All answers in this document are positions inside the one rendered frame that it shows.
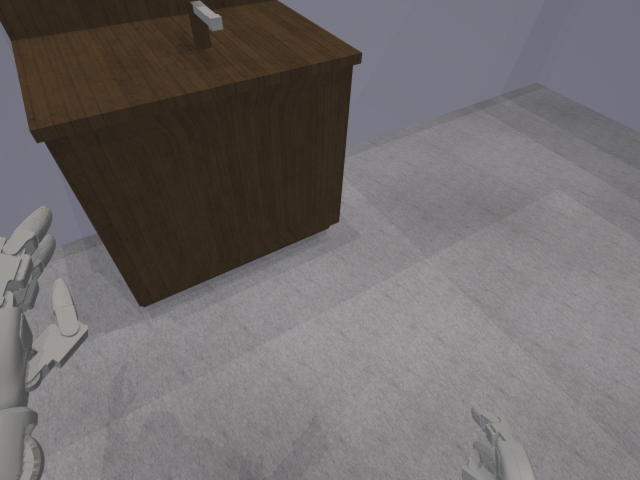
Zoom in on robot left hand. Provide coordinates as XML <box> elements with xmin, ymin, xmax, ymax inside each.
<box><xmin>0</xmin><ymin>206</ymin><xmax>88</xmax><ymax>410</ymax></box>

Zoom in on counter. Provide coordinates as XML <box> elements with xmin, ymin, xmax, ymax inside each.
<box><xmin>0</xmin><ymin>0</ymin><xmax>362</xmax><ymax>307</ymax></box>

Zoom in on robot left forearm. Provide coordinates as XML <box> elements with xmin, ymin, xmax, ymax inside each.
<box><xmin>0</xmin><ymin>407</ymin><xmax>45</xmax><ymax>480</ymax></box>

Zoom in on tap lever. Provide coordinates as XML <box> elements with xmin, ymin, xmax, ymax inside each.
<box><xmin>190</xmin><ymin>1</ymin><xmax>223</xmax><ymax>31</ymax></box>

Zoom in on robot right hand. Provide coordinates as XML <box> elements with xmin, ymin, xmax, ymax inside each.
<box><xmin>462</xmin><ymin>406</ymin><xmax>537</xmax><ymax>480</ymax></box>

